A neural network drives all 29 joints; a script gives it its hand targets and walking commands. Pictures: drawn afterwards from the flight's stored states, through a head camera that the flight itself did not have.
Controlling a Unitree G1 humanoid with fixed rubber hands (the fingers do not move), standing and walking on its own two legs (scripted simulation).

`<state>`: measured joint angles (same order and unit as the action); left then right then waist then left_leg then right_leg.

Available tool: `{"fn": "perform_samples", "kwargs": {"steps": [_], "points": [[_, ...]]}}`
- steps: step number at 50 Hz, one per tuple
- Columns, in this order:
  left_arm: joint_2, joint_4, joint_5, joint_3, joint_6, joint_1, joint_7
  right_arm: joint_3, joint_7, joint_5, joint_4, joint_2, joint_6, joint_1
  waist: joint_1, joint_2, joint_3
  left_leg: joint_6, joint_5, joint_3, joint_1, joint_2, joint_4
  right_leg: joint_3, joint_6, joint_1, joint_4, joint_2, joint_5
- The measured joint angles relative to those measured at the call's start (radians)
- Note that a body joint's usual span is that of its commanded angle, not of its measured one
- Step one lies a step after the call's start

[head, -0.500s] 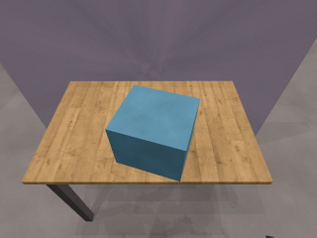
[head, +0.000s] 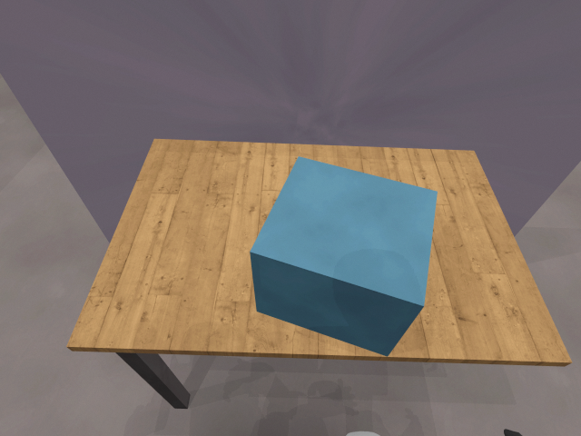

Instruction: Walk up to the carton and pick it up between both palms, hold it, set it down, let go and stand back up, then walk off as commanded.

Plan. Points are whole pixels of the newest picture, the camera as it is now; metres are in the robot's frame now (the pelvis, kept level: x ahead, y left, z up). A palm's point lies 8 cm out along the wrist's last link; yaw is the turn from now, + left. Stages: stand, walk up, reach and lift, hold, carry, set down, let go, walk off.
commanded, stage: walk up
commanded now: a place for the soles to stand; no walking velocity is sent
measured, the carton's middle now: (342, 254) +0.41 -0.07 -0.03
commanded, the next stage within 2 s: none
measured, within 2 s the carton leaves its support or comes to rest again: neither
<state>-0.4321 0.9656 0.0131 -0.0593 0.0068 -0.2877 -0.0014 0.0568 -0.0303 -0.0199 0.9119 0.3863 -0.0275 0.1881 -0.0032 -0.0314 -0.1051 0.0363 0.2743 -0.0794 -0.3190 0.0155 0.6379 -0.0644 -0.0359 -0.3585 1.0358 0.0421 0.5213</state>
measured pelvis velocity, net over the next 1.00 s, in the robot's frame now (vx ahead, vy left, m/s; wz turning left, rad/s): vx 0.00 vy -0.07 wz -0.03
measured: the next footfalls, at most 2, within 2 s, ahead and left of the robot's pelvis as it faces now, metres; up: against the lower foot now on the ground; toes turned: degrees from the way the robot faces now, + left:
right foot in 0.32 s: +0.05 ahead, -0.19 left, +0.00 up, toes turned -4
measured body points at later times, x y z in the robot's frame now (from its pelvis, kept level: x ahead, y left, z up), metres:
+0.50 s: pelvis +0.02 -0.04 -0.02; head +0.07 -0.04 +0.43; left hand +0.15 +0.27 -0.12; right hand +0.08 -0.38 -0.12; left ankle +0.03 +0.08 -0.70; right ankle +0.02 -0.15 -0.72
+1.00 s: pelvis +0.00 -0.07 -0.01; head +0.01 -0.07 +0.44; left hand +0.10 +0.24 -0.12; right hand +0.09 -0.39 -0.12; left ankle +0.03 +0.07 -0.72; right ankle +0.01 -0.19 -0.72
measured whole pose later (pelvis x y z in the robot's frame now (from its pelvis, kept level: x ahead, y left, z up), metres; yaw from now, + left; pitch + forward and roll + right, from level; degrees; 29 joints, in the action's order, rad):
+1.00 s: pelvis +0.00 -0.07 -0.01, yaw -1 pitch -3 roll +0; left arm -0.37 0.96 0.00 -0.03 -0.01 -0.16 0.01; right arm 0.02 0.01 0.00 0.95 0.41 -0.04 0.18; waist -0.01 0.01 -0.07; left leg -0.02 0.34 -0.01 -0.32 0.03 0.71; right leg 0.03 0.01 -0.30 0.73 0.04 0.38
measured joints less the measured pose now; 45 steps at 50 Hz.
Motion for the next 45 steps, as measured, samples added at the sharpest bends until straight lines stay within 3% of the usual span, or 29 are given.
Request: {"fn": "perform_samples", "kwargs": {"steps": [6, 11, 15, 18, 22, 25, 27, 29, 31, 34, 38, 39, 41, 44, 45], "points": [[0.006, -0.040, 0.005, -0.007, 0.016, 0.041, 0.012, -0.018, 0.037, 0.007, -0.044, -0.007, -0.038, 0.029, 0.017, -0.048, -0.017, 0.003, 0.018, -0.034, 0.030, -0.007, -0.013, -0.006, 0.010, -0.063, -0.053, -0.011, -0.066], [0.017, -0.096, 0.008, -0.017, 0.037, 0.092, 0.028, -0.011, 0.061, 0.014, -0.075, 0.026, -0.034, 0.048, 0.019, -0.046, -0.052, -0.006, 0.062, -0.050, 0.010, 0.015, 0.053, -0.001, 0.010, -0.066, -0.107, 0.001, -0.087], [0.016, -0.131, 0.011, -0.025, 0.042, 0.110, 0.040, -0.005, 0.069, 0.013, -0.098, 0.052, -0.019, 0.049, 0.025, -0.026, -0.055, -0.028, 0.104, -0.055, -0.033, 0.051, 0.134, 0.045, -0.003, -0.017, -0.202, 0.002, -0.097], [0.034, -0.133, 0.022, -0.027, 0.031, 0.126, 0.041, 0.001, 0.073, 0.017, -0.099, 0.072, 0.001, 0.042, 0.039, 0.045, -0.070, -0.031, 0.124, -0.008, -0.075, 0.105, 0.223, 0.091, 0.028, 0.012, -0.241, -0.045, -0.115], [0.039, -0.155, 0.020, -0.020, 0.024, 0.125, 0.036, -0.007, 0.086, 0.031, -0.078, 0.053, 0.016, 0.045, 0.013, 0.030, -0.052, -0.012, 0.321, 0.028, -0.119, 0.047, 0.360, 0.081, 0.011, 0.001, -0.226, -0.032, -0.103], [0.051, -0.169, 0.024, -0.008, 0.020, 0.124, 0.028, -0.012, 0.081, 0.034, -0.071, 0.046, 0.003, 0.053, 0.005, 0.035, -0.034, -0.007, 0.284, 0.031, -0.107, 0.022, 0.335, 0.093, 0.013, -0.001, -0.237, -0.028, -0.108], [0.049, -0.173, 0.018, -0.003, 0.018, 0.122, 0.023, -0.016, 0.079, 0.032, -0.064, 0.036, -0.008, 0.054, 0.000, 0.028, -0.024, -0.006, 0.210, 0.021, -0.060, 0.009, 0.212, 0.099, 0.016, -0.009, -0.222, -0.025, -0.101], [0.035, -0.159, 0.006, -0.003, 0.021, 0.132, 0.020, -0.020, 0.078, 0.025, -0.050, 0.009, -0.023, 0.043, -0.004, -0.018, -0.038, -0.018, 0.099, 0.003, -0.015, -0.021, 0.131, 0.083, 0.021, -0.010, -0.185, 0.001, -0.081], [0.038, -0.135, -0.008, -0.002, 0.028, 0.135, 0.015, -0.032, 0.073, 0.011, -0.048, -0.006, -0.035, 0.040, -0.007, -0.040, -0.036, -0.020, 0.103, -0.007, 0.000, -0.028, 0.121, 0.063, 0.017, -0.020, -0.151, 0.002, -0.046], [0.051, -0.100, -0.015, 0.005, 0.037, 0.134, 0.013, -0.044, 0.065, 0.002, -0.049, 0.000, -0.041, 0.042, 0.012, -0.008, -0.010, -0.016, 0.112, 0.018, -0.008, 0.005, 0.117, 0.052, 0.010, -0.036, -0.087, -0.034, 0.060], [0.039, -0.088, -0.014, -0.003, 0.014, 0.121, 0.021, -0.044, 0.063, 0.004, -0.042, 0.016, -0.032, 0.025, 0.010, 0.001, 0.009, -0.044, 0.101, 0.028, -0.030, 0.033, 0.121, 0.057, -0.013, 0.023, -0.250, -0.012, -0.082], [0.041, -0.082, -0.011, -0.007, 0.005, 0.121, 0.018, -0.040, 0.060, 0.004, -0.038, 0.025, -0.026, 0.016, 0.008, 0.016, 0.003, -0.052, 0.108, 0.037, -0.039, 0.047, 0.141, 0.066, 0.011, 0.037, -0.290, -0.020, -0.144], [0.048, -0.066, -0.003, -0.003, -0.013, 0.118, 0.014, -0.032, 0.057, 0.012, -0.029, 0.035, -0.007, 0.001, 0.016, 0.048, -0.004, -0.043, 0.125, 0.070, -0.053, 0.059, 0.168, 0.093, 0.037, 0.046, -0.292, -0.037, -0.149], [0.054, -0.047, 0.001, 0.010, -0.021, 0.111, 0.013, -0.027, 0.051, 0.019, -0.011, 0.041, 0.007, 0.001, 0.006, 0.046, 0.016, -0.022, 0.219, 0.075, -0.043, 0.025, 0.171, 0.096, 0.036, 0.037, -0.274, -0.020, -0.124], [0.056, -0.040, 0.001, 0.014, -0.020, 0.112, 0.012, -0.025, 0.047, 0.021, -0.003, 0.041, 0.005, -0.002, 0.005, 0.044, 0.018, -0.026, 0.160, 0.073, -0.030, 0.017, 0.139, 0.094, 0.038, 0.039, -0.272, -0.012, -0.121]]}}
